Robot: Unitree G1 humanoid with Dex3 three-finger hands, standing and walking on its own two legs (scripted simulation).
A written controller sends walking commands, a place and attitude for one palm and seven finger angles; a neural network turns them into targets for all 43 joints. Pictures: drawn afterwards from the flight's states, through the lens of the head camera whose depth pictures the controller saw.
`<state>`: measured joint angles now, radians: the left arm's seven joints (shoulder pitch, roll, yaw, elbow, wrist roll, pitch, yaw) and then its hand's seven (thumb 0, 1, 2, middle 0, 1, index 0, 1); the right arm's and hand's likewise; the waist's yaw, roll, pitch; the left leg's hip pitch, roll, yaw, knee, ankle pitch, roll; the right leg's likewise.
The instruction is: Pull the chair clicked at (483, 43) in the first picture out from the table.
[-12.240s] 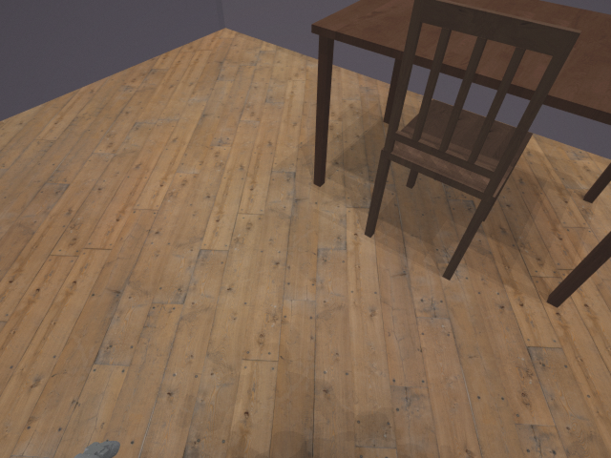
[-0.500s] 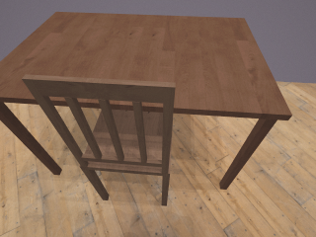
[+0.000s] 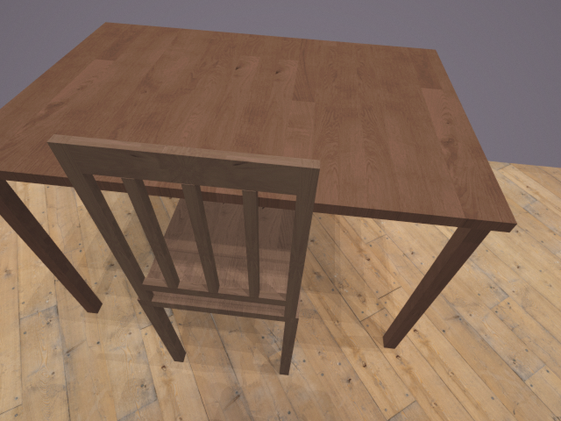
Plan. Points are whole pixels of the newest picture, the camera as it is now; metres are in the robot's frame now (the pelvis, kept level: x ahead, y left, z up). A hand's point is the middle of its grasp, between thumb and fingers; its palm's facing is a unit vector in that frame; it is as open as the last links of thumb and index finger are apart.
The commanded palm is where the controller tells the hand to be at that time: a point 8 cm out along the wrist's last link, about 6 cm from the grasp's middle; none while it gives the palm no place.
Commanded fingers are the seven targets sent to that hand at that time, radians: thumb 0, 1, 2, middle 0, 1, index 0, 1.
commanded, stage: look again from close up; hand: left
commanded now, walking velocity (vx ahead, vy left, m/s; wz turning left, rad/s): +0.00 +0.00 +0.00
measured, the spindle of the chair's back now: (204, 245) +0.42 +0.17 -0.06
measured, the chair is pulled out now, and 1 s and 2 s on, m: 0.00 0.00 0.00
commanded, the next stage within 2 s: raise the hand toward the chair's back in 0.62 s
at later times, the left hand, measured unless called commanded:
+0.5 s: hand out of the picture -0.03 +0.18 -0.18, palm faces +0.02 -0.98 -0.19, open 7.4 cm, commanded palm none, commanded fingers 0.00 0.90 0.90 -0.20 -0.30 -0.20 -0.30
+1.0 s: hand (163, 380) +0.17 +0.17 -0.01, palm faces +0.02 -1.00 +0.00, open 8.1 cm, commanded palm +0.09 +0.23 -0.07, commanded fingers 0.00 0.55 0.75 -0.17 -0.25 -0.17 -0.25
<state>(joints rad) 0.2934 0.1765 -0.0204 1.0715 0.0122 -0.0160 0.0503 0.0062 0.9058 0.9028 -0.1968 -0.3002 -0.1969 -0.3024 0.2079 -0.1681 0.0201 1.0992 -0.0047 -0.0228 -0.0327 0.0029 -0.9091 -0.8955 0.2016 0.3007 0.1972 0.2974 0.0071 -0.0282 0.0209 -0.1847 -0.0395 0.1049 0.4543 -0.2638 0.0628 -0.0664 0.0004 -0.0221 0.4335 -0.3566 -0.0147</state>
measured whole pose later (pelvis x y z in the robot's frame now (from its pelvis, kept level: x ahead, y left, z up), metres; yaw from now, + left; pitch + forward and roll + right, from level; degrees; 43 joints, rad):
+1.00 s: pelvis -0.06 +0.00 -0.05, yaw +3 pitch +8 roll +0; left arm 0.28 0.19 0.09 0.22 -0.23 -0.45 -0.19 0.02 0.79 0.84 -0.17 -0.28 -0.17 -0.28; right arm 0.22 -0.26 -0.02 0.67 0.02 -0.24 -0.01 0.01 -0.91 -0.90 0.21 0.30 0.20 0.30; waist -0.05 0.00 -0.14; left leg -0.67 -0.04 0.07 0.88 -0.36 0.06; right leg -0.61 0.00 -0.07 0.91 -0.45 -0.04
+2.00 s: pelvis -0.05 +0.02 -0.08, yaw +3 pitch +15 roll -4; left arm 0.36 0.28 0.15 0.03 -0.26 -0.41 -0.28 0.00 -0.39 0.35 -0.07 -0.10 -0.07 -0.10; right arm 0.20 -0.24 0.01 0.51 0.04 -0.17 -0.05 0.01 -0.90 -0.90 0.20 0.30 0.20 0.30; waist -0.02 0.03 -0.14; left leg -0.92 -0.01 0.03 1.12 -0.47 0.09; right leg -0.80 0.03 -0.12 1.06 -0.52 -0.02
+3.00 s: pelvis -0.05 +0.01 -0.07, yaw +3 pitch +14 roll -4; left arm 0.28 0.30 0.20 0.14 -0.29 -0.42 -0.33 -0.01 -0.50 0.30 -0.06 -0.08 -0.06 -0.08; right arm 0.24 -0.25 0.03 0.54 0.04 -0.18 -0.04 0.01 -0.90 -0.90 0.21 0.30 0.20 0.30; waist -0.03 0.04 -0.13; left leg -0.87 -0.01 0.02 1.07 -0.45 0.08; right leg -0.75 0.03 -0.12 1.01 -0.51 -0.04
